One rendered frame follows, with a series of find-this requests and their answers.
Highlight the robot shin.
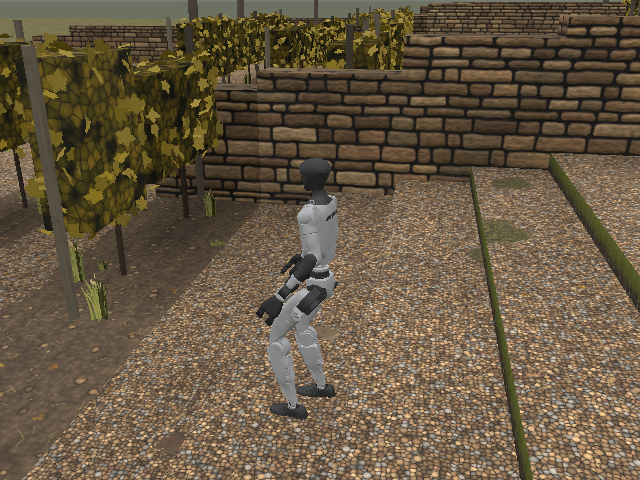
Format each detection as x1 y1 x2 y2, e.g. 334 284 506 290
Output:
295 327 326 389
267 342 299 409

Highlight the right robot hand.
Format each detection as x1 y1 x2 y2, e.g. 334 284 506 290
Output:
280 252 303 278

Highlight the left robot forearm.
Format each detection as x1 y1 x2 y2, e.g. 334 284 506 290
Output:
275 254 317 303

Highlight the right robot shin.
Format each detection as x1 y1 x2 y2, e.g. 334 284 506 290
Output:
295 327 326 389

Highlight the left robot hand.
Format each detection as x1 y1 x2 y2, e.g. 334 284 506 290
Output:
256 296 284 326

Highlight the left robot upper arm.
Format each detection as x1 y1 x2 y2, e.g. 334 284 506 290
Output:
297 206 322 268

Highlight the right robot upper arm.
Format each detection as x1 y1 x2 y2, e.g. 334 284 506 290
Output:
328 195 339 239

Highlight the left robot shin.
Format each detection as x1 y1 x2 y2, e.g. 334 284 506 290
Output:
267 342 299 409

